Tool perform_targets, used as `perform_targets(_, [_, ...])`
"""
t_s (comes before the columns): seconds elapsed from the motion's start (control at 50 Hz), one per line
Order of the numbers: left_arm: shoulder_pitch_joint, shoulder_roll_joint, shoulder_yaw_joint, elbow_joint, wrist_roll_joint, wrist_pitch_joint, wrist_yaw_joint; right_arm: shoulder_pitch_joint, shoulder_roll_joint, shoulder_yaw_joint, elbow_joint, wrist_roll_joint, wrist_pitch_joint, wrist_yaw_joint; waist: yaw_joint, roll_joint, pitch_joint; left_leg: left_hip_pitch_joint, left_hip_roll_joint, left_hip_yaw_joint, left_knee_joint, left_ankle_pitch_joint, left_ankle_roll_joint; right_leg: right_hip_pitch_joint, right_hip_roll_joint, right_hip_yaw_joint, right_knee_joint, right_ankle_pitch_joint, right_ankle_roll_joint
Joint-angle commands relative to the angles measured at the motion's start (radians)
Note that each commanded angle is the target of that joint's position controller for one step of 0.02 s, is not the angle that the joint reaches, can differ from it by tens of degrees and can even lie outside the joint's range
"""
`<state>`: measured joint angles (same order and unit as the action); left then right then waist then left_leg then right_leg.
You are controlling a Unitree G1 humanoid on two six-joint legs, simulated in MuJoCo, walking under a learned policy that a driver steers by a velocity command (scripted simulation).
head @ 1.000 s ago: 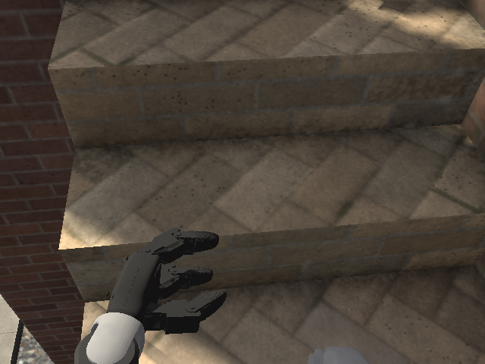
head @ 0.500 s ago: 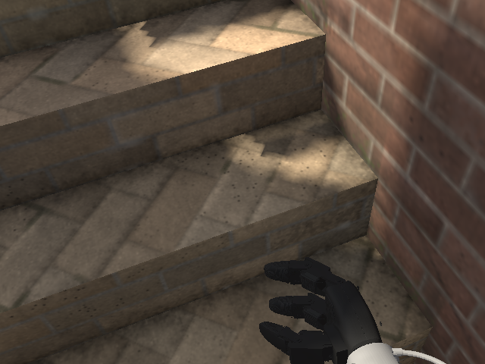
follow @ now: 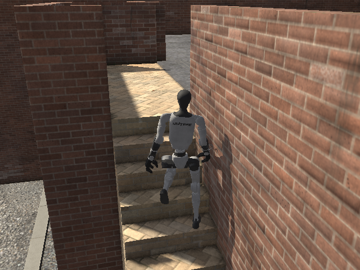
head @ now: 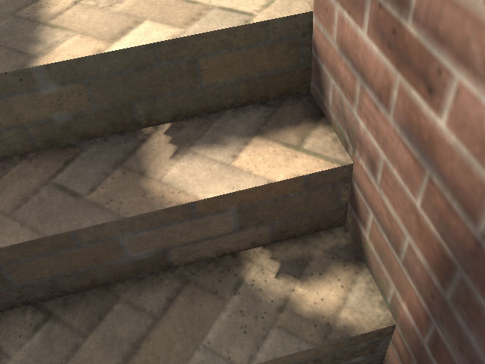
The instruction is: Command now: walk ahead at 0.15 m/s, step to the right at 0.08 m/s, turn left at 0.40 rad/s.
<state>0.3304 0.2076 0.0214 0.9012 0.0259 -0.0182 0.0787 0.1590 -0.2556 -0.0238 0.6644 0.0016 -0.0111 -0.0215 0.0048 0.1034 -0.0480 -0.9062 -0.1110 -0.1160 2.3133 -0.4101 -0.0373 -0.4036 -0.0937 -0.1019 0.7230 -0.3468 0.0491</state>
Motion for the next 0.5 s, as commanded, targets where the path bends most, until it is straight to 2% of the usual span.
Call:
perform_targets(0.02, [-0.070,0.013,0.008,-0.050,-0.058,0.006,0.027,-0.143,0.183,0.086,-0.182,0.003,0.038,0.015,-0.087,-0.302,0.172,-0.395,0.156,-0.095,-0.021,-0.064,-0.006,0.128,-0.266,0.244,-0.390,0.358,-0.165])
perform_targets(0.04, [-0.120,0.016,-0.001,-0.085,-0.028,0.011,0.039,-0.127,0.141,0.079,-0.201,0.002,0.050,0.007,-0.094,-0.263,0.177,-0.279,0.115,-0.056,0.016,-0.051,-0.037,0.024,-0.277,0.163,-0.368,0.820,-0.162])
perform_targets(0.06, [-0.126,0.090,0.010,-0.117,0.004,0.015,0.043,-0.084,0.115,0.076,-0.200,0.005,0.053,-0.011,-0.095,-0.220,0.124,-0.249,0.122,-0.029,-0.043,-0.006,-0.064,0.036,-0.282,0.110,-0.363,0.998,-0.166])
perform_targets(0.08, [-0.122,0.147,0.017,-0.140,0.017,0.020,0.044,-0.084,0.109,0.077,-0.228,0.003,0.050,-0.019,-0.107,-0.197,0.073,-0.215,0.151,-0.027,-0.130,0.048,-0.068,0.044,-0.267,0.091,-0.375,1.042,-0.162])
perform_targets(0.1, [-0.075,0.193,0.030,-0.149,0.006,0.040,0.043,-0.154,0.128,0.095,-0.270,0.008,0.048,-0.028,-0.086,-0.175,0.011,-0.261,0.184,0.017,-0.284,0.084,-0.063,0.122,-0.231,0.088,-0.412,0.876,-0.173])
perform_targets(0.12, [-0.031,0.214,0.044,-0.154,0.001,0.053,0.047,-0.196,0.155,0.108,-0.278,-0.001,0.050,-0.026,-0.057,-0.160,-0.016,-0.264,0.217,0.027,-0.385,0.128,-0.052,0.196,-0.221,0.091,-0.423,0.749,-0.183])
perform_targets(0.14, [0.021,0.216,0.051,-0.149,-0.004,0.063,0.053,-0.233,0.168,0.119,-0.289,-0.008,0.049,-0.020,-0.031,-0.171,-0.044,-0.281,0.242,0.032,-0.462,0.154,-0.048,0.268,-0.212,0.098,-0.429,0.681,-0.191])
perform_targets(0.16, [0.080,0.288,0.080,-0.154,-0.023,0.074,0.049,-0.371,0.203,0.151,-0.328,-0.005,0.057,-0.001,0.027,-0.226,-0.066,-0.179,0.256,0.101,-0.739,-0.203,0.015,0.277,-0.259,0.106,-0.527,0.766,-0.216])
perform_targets(0.18, [0.121,0.273,0.084,-0.148,-0.012,0.084,0.042,-0.364,0.219,0.154,-0.305,0.002,0.058,0.009,0.037,-0.234,-0.116,-0.002,0.226,0.145,-0.800,-0.270,0.044,0.256,-0.274,0.072,-0.537,0.873,-0.235])
perform_targets(0.2, [0.140,0.289,0.097,-0.153,-0.020,0.073,0.027,-0.309,0.180,0.134,-0.290,0.002,0.058,0.008,0.034,-0.289,-0.173,0.123,0.197,0.118,-0.886,-0.247,0.060,0.304,-0.285,0.053,-0.521,1.080,-0.235])
perform_targets(0.22, [0.248,0.290,0.085,-0.059,-0.063,0.064,0.010,-0.265,0.125,0.100,-0.268,-0.001,0.055,0.026,0.008,-0.297,-0.220,0.227,0.127,0.277,-0.987,-0.194,0.083,0.390,-0.206,-0.019,-0.467,1.280,-0.228])
perform_targets(0.24, [0.288,0.250,0.071,-0.046,-0.050,0.047,-0.003,-0.205,0.081,0.075,-0.238,-0.004,0.060,0.022,0.001,-0.342,-0.245,0.315,0.089,0.222,-1.046,-0.141,0.122,0.423,-0.198,-0.019,-0.408,1.583,-0.225])
perform_targets(0.26, [0.285,0.231,0.053,-0.047,-0.022,0.011,-0.019,-0.155,0.044,0.053,-0.238,-0.002,0.067,0.017,-0.051,-0.349,-0.272,0.389,0.147,-0.014,-1.084,0.114,0.189,0.340,-0.147,-0.025,-0.284,1.700,-0.169])
perform_targets(0.28, [0.233,0.232,0.051,-0.057,-0.013,-0.015,-0.030,-0.059,-0.020,0.024,-0.222,-0.031,0.079,0.000,-0.104,-0.313,-0.314,0.486,0.258,-0.215,-1.205,0.104,0.238,0.213,-0.103,-0.040,-0.106,1.517,-0.117])
perform_targets(0.3, [0.177,0.205,0.045,-0.052,-0.011,-0.018,-0.052,-0.013,-0.052,0.010,-0.192,-0.047,0.105,-0.019,-0.109,-0.170,-0.320,0.492,0.310,-0.378,-1.410,-0.158,0.279,0.110,-0.053,-0.033,0.017,1.068,-0.098])
perform_targets(0.32, [0.039,0.148,0.042,-0.081,-0.007,0.006,-0.052,-0.026,-0.101,-0.009,-0.164,-0.066,0.114,-0.023,-0.133,0.015,-0.264,0.445,0.416,-0.621,-1.668,-0.453,0.348,-0.083,-0.012,0.057,0.406,0.339,-0.094])
perform_targets(0.34, [-0.073,0.123,0.045,-0.133,-0.021,0.034,-0.051,-0.036,-0.134,-0.021,-0.137,-0.075,0.100,-0.013,-0.116,0.066,-0.222,0.378,0.412,-0.705,-1.806,-0.488,0.328,-0.222,0.027,0.237,0.835,0.096,-0.080])
perform_targets(0.36, [-0.106,0.040,0.027,-0.193,-0.016,0.049,-0.040,-0.148,-0.104,-0.010,-0.127,-0.064,0.084,-0.008,-0.025,0.164,-0.147,0.284,0.397,-0.581,-1.805,-0.414,0.245,-0.324,0.056,0.295,1.086,0.045,-0.056])
perform_targets(0.38, [-0.054,0.003,0.014,-0.219,-0.006,0.066,-0.018,-0.230,-0.036,0.005,-0.096,-0.035,0.077,-0.004,0.049,0.193,-0.029,0.195,0.359,-0.382,-1.770,-0.402,0.163,-0.372,0.063,0.264,1.141,0.072,-0.042])
perform_targets(0.4, [0.009,0.014,0.014,-0.213,0.010,0.078,0.003,-0.249,0.039,0.014,-0.055,-0.008,0.062,0.003,0.086,0.153,0.066,0.139,0.297,-0.213,-1.693,-0.424,0.104,-0.381,0.086,0.233,1.074,0.131,-0.027])
perform_targets(0.42, [0.050,0.015,0.013,-0.195,0.014,0.081,0.012,-0.234,0.074,0.016,-0.011,0.003,0.053,0.008,0.092,0.131,0.108,0.121,0.278,-0.119,-1.653,-0.406,0.095,-0.369,0.119,0.222,1.060,0.164,-0.026])
perform_targets(0.44, [0.070,0.014,0.009,-0.179,0.008,0.080,0.013,-0.228,0.093,0.020,0.010,0.002,0.047,0.011,0.085,0.115,0.133,0.100,0.299,-0.129,-1.653,-0.365,0.127,-0.365,0.150,0.215,1.144,0.217,-0.029])
perform_targets(0.46, [0.082,0.014,0.009,-0.171,0.004,0.080,0.015,-0.203,0.096,0.021,0.026,-0.005,0.037,0.006,0.080,0.099,0.142,0.099,0.311,-0.134,-1.656,-0.337,0.149,-0.368,0.161,0.225,1.161,0.260,-0.032])
perform_targets(0.48, [0.104,0.014,0.013,-0.155,0.012,0.085,0.021,-0.185,0.094,0.025,0.034,-0.025,0.026,0.001,0.069,0.088,0.121,0.130,0.326,-0.133,-1.651,-0.308,0.165,-0.385,0.176,0.219,1.165,0.316,-0.036])
perform_targets(0.5, [0.099,0.019,0.015,-0.146,0.010,0.086,0.023,-0.162,0.091,0.024,0.039,-0.037,0.021,-0.005,0.058,0.075,0.104,0.157,0.335,-0.131,-1.657,-0.283,0.174,-0.390,0.176,0.218,1.142,0.353,-0.031])
